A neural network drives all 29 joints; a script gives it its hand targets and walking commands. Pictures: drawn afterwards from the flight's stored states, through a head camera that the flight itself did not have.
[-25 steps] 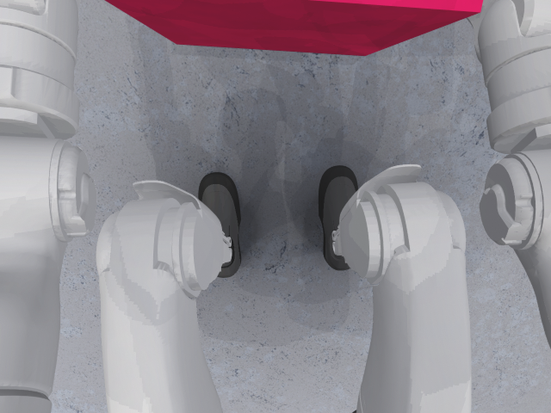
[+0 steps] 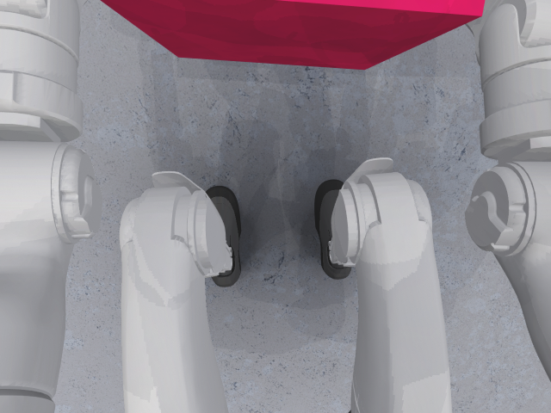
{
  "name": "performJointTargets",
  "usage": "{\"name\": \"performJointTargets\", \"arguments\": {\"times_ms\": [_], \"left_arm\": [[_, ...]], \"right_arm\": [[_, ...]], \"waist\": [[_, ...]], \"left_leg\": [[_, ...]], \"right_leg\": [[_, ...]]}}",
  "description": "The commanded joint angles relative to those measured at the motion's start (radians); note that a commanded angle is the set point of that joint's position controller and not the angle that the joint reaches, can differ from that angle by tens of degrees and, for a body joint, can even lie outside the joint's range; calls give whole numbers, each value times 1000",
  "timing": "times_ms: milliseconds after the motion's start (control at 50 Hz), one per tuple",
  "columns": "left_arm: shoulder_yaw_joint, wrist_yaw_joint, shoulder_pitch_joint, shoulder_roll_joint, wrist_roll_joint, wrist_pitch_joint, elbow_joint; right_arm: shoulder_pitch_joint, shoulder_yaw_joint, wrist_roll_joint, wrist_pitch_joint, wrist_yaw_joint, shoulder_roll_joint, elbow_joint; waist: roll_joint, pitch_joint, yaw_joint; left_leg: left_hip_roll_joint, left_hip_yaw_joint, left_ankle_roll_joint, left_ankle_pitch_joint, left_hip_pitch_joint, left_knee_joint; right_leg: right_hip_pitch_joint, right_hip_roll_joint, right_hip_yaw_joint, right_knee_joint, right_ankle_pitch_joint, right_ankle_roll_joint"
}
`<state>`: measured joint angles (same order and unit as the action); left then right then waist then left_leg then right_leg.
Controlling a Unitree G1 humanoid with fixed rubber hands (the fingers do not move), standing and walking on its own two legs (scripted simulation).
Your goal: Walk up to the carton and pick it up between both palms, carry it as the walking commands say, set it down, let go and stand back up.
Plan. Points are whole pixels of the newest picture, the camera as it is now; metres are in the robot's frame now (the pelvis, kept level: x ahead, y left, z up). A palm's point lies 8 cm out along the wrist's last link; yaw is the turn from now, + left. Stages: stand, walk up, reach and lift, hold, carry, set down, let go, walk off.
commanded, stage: reach and lift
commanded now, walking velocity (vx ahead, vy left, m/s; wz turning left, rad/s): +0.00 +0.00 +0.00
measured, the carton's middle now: out of the picture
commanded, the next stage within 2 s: none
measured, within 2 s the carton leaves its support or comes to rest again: neither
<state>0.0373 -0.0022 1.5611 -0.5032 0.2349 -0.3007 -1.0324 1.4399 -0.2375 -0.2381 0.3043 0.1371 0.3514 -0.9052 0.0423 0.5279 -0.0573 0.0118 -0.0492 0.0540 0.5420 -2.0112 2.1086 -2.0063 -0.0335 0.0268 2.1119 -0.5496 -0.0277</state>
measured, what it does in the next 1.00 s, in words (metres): rises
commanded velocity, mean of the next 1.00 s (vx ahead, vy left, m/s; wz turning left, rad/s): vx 0.00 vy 0.00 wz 0.00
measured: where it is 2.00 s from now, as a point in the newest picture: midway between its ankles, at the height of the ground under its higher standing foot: (280, 249)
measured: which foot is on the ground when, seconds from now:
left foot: down 0.00-1.00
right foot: down 0.00-1.00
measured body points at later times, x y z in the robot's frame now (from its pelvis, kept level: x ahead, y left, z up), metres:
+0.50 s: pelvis -0.01 +0.00 +0.04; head +0.33 +0.00 +0.33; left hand +0.59 +0.17 -0.05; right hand +0.55 -0.23 -0.04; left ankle +0.14 +0.10 -0.37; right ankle +0.14 -0.12 -0.37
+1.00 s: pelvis -0.03 +0.00 +0.09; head +0.30 +0.00 +0.39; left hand +0.57 +0.17 +0.02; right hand +0.52 -0.23 +0.02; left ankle +0.14 +0.10 -0.37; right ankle +0.14 -0.12 -0.37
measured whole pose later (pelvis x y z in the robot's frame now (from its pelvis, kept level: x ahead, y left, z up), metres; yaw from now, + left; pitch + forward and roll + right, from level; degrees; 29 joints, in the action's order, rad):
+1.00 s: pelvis -0.03 +0.00 +0.09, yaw -1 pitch +20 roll +0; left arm 0.20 0.02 1.47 -0.43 0.13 -0.41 -0.89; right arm 1.36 -0.38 -0.09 0.46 0.09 0.28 -0.72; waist 0.03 0.52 -0.05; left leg 0.00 -0.03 0.04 0.45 -1.69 1.79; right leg -1.69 -0.04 0.03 1.79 -0.45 -0.03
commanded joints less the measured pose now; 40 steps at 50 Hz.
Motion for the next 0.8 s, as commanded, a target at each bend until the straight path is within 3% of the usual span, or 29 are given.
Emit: {"name": "performJointTargets", "arguments": {"times_ms": [0,20,40,60,80,120,140,160,200,220,260,280,320,340,360,380,420,440,460,480,500,560,580,600,640,660,680,720,780], "left_arm": [[-216,148,648,898,73,41,500],[-231,152,684,902,61,42,549],[-201,165,599,960,39,27,370],[-185,169,623,933,38,28,366],[-146,181,628,939,8,28,378],[-180,190,572,953,-1,8,357],[-157,198,565,942,-9,19,399],[-201,199,606,931,24,20,457],[-148,207,522,1013,-25,-5,289],[-169,213,584,974,-15,0,442],[-208,206,582,998,16,-7,521],[-184,203,594,976,-12,-8,456],[-228,206,632,1048,9,-13,493],[-184,205,575,1008,-6,-17,477],[-176,213,591,1016,-5,-18,498],[-169,210,550,987,-27,-32,456],[-175,214,549,1045,-30,-26,462],[-221,221,597,1021,0,-28,588],[-179,223,569,1019,-28,-33,466],[-207,227,566,1031,-37,-45,456],[-180,235,584,1032,-47,-42,471],[-176,252,607,1047,-36,-49,477],[-179,244,622,1044,-31,-46,560],[-197,251,623,1032,-39,-58,490],[-193,244,584,1048,-30,-65,525],[-215,244,631,1088,-10,-71,543],[-183,252,571,1077,-38,-78,475],[-140,275,530,1031,-74,-84,375],[-204,272,548,1111,-44,-83,520]], "right_arm": [[856,383,-117,-41,-225,-902,554],[822,382,-95,-33,-221,-933,537],[801,323,-62,-41,-224,-900,447],[824,312,-57,-36,-225,-890,471],[888,348,-66,-37,-231,-932,528],[734,292,-32,-15,-240,-966,415],[728,317,-19,-5,-245,-1006,415],[770,334,-52,-13,-252,-962,503],[785,338,-27,0,-261,-959,424],[849,343,-41,-11,-259,-994,580],[803,357,-51,6,-252,-986,622],[755,336,-44,13,-257,-996,498],[757,320,-19,11,-270,-1002,520],[783,334,-32,22,-274,-994,563],[761,351,-30,39,-280,-1043,526],[773,341,-42,35,-275,-996,565],[788,355,-30,32,-283,-1056,568],[737,352,-21,40,-280,-1034,610],[715,311,-4,53,-288,-1043,468],[719,326,-5,55,-293,-1043,501],[751,339,-18,57,-300,-1059,492],[727,297,35,68,-309,-1038,493],[801,351,9,71,-307,-1082,582],[788,324,5,72,-304,-1025,538],[805,369,-31,79,-305,-1053,591],[789,338,-3,84,-312,-1026,569],[770,348,-7,97,-315,-1060,534],[726,290,36,95,-322,-1081,475],[782,385,-19,93,-337,-1079,641]], "waist": [[-87,-2193,52],[-90,-2222,54],[-91,-2063,6],[-121,-2013,24],[-62,-2045,79],[-83,-1969,34],[-43,-2020,66],[-109,-2098,57],[-60,-1976,81],[-78,-2154,61],[-92,-2324,44],[-110,-2206,76],[-98,-2259,0],[-101,-2271,54],[-50,-2268,60],[-131,-2248,94],[-73,-2263,72],[-97,-2379,25],[-88,-2239,57],[-117,-2229,51],[-127,-2241,94],[-83,-2253,20],[-45,-2410,69],[-120,-2323,58],[-66,-2376,82],[-75,-2427,-6],[-52,-2347,54],[-68,-2228,52],[-92,-2513,72]], "left_leg": [[-123,30,-7,-459,881,-211],[-127,9,-22,-465,892,-210],[-120,16,-16,-354,801,-230],[-112,0,-17,-309,775,-243],[-120,-3,-4,-320,737,-244],[-114,20,-13,-287,740,-289],[-120,2,-10,-321,718,-266],[-114,7,-15,-362,777,-268],[-121,5,-12,-267,713,-298],[-116,10,-8,-346,804,-297],[-135,27,-8,-446,900,-302],[-128,8,-15,-391,838,-301],[-122,34,-29,-353,881,-334],[-124,17,-17,-359,896,-335],[-132,11,-15,-360,884,-355],[-123,4,-14,-383,920,-358],[-130,15,-14,-387,900,-357],[-133,4,-20,-396,956,-368],[-128,19,-19,-333,926,-380],[-122,26,-23,-344,924,-385],[-125,4,-23,-320,895,-396],[-124,35,-17,-326,900,-421],[-133,17,-16,-369,971,-419],[-131,6,-27,-323,899,-416],[-139,-1,-21,-363,938,-426],[-134,25,-22,-345,982,-436],[-134,26,-16,-347,980,-468],[-128,8,-10,-264,874,-472],[-137,10,-29,-390,1053,-479]], "right_leg": [[673,-79,-116,-173,432,22],[714,-81,-107,-194,460,26],[643,-82,-120,-213,351,30],[608,-80,-104,-223,291,23],[673,-84,-94,-246,306,20],[629,-88,-110,-260,298,31],[678,-88,-97,-257,329,30],[692,-81,-90,-248,369,26],[646,-78,-96,-281,267,24],[702,-86,-103,-279,336,17],[787,-97,-108,-271,442,14],[717,-90,-88,-279,371,17],[705,-88,-112,-308,348,25],[705,-87,-107,-315,325,16],[756,-92,-110,-336,337,5],[730,-94,-82,-340,338,15],[726,-91,-93,-353,351,12],[806,-95,-102,-351,397,12],[697,-92,-109,-351,296,11],[682,-86,-95,-370,303,17],[713,-86,-75,-381,289,13],[750,-87,-87,-414,311,24],[834,-93,-97,-393,344,5],[776,-87,-84,-412,306,14],[823,-98,-86,-426,322,-6],[814,-95,-100,-428,327,11],[805,-96,-100,-442,316,6],[754,-92,-87,-464,246,3],[878,-101,-100,-469,356,-4]]}}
